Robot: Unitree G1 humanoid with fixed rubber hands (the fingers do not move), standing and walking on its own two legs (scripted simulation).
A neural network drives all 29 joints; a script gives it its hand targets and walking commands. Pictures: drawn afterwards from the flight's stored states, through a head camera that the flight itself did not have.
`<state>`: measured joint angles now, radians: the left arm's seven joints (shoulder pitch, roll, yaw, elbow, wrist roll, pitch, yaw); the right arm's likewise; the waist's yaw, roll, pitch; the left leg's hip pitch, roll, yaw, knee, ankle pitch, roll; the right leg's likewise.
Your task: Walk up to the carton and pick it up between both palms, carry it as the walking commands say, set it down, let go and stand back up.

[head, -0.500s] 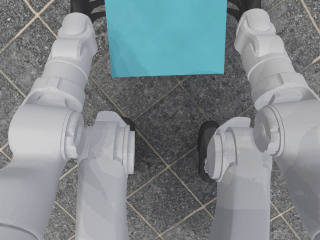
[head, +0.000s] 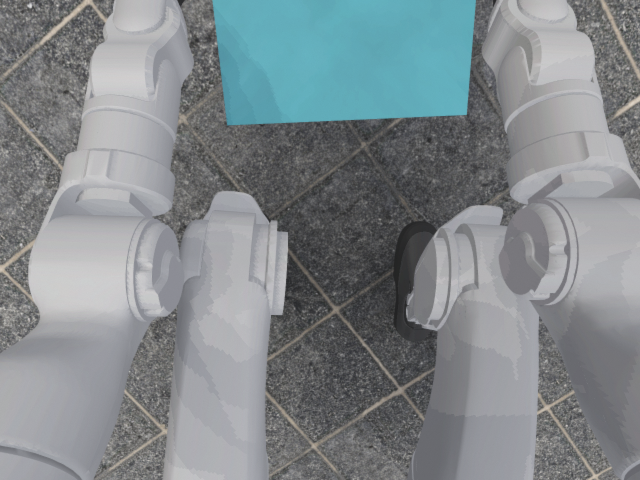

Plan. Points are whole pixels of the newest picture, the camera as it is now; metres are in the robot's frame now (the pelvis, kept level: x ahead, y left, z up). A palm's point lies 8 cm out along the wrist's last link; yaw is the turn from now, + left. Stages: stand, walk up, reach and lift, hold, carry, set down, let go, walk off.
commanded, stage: reach and lift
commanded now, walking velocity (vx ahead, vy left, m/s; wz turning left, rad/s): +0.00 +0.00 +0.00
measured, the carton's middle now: out of the picture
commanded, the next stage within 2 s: none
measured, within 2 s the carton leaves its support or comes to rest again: neither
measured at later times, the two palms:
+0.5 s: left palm out of the picture +0.51 +0.18 -0.11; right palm out of the picture +0.53 -0.13 -0.11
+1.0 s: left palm out of the picture +0.50 +0.17 -0.05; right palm out of the picture +0.52 -0.13 -0.05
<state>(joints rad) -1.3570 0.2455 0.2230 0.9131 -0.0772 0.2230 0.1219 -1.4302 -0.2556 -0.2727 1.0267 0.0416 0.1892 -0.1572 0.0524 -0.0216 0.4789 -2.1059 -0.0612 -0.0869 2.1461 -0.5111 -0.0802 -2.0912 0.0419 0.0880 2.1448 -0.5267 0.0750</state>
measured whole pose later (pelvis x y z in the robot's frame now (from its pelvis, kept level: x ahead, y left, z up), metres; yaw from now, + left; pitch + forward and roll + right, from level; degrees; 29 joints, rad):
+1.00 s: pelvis -0.01 +0.00 +0.07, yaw +1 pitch +22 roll -1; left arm -1.23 0.12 0.28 0.59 0.01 0.36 0.30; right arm -1.28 -0.15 -0.31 0.68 0.01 0.36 -0.23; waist 0.03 -0.01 0.52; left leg -1.84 -0.07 -0.10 1.95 -0.49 -0.08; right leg -1.83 0.05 0.09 1.95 -0.51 0.09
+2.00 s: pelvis -0.02 +0.00 +0.17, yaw +1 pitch +13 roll +0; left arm -1.15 0.08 0.28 0.59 0.05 0.41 0.28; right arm -1.17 -0.10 -0.34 0.62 -0.03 0.41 -0.22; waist 0.02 -0.01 0.52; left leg -1.42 -0.06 -0.08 1.62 -0.43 -0.06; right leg -1.41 0.06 0.11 1.63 -0.46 0.08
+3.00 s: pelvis +0.08 +0.00 +0.32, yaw +2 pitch +19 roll +0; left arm -0.63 -0.10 0.45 0.77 0.32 0.39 0.03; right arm -0.68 0.05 -0.52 0.82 -0.31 0.38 -0.02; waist 0.02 0.00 -0.23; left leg -0.98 -0.04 -0.09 1.00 -0.36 -0.03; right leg -0.96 0.02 0.10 1.00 -0.38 0.05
